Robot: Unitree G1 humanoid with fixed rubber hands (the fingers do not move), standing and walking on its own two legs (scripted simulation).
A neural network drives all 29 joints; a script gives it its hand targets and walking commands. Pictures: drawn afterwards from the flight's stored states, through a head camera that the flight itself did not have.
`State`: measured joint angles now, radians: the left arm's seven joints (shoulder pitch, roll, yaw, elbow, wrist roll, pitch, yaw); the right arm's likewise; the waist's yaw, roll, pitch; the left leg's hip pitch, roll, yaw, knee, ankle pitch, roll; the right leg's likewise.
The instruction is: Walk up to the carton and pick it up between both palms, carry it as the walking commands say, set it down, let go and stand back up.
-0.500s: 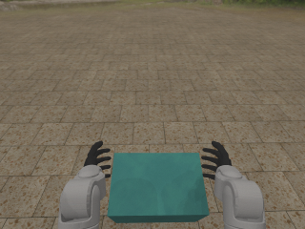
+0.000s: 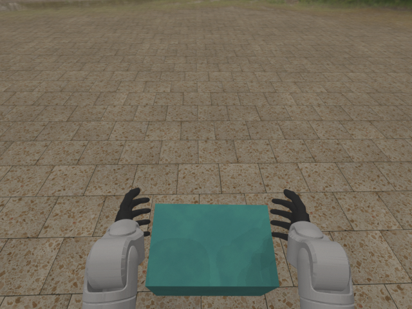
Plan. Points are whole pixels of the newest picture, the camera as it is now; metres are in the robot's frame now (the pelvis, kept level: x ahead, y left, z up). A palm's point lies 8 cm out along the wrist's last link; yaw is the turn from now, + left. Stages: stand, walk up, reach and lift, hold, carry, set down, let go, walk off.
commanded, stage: carry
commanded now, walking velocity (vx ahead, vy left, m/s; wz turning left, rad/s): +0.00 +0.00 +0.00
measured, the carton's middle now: (210, 251) +0.28 +0.00 +0.00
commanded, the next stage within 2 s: none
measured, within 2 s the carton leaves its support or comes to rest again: neither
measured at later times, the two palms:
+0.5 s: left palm (132, 228) +0.28 +0.14 +0.08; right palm (296, 229) +0.27 -0.16 +0.08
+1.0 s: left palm (134, 228) +0.28 +0.14 +0.08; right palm (298, 230) +0.27 -0.16 +0.08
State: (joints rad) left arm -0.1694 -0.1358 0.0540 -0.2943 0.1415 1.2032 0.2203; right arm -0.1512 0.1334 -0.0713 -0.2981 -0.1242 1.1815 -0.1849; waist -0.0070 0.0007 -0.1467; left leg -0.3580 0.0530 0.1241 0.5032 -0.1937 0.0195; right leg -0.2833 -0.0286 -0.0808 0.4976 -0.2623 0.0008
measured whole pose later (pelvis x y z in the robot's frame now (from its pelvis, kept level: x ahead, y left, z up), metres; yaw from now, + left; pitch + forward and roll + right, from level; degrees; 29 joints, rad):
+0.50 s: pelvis +0.00 -0.01 +0.00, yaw +0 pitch +3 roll -1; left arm -0.18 -0.14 0.08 -0.17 0.14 1.05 0.20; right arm -0.16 0.13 -0.10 -0.16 -0.12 1.03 -0.17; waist -0.01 0.00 -0.13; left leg -0.36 0.06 0.12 0.51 -0.20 0.01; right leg -0.28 -0.02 -0.08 0.50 -0.27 -0.01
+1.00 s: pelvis +0.01 -0.01 +0.00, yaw +0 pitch +3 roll +0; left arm -0.16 -0.13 0.08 -0.17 0.14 1.03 0.18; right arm -0.14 0.13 -0.09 -0.17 -0.12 1.01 -0.16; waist 0.00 0.00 -0.12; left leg -0.35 0.07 0.11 0.52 -0.21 0.00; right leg -0.28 -0.02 -0.08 0.51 -0.28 -0.01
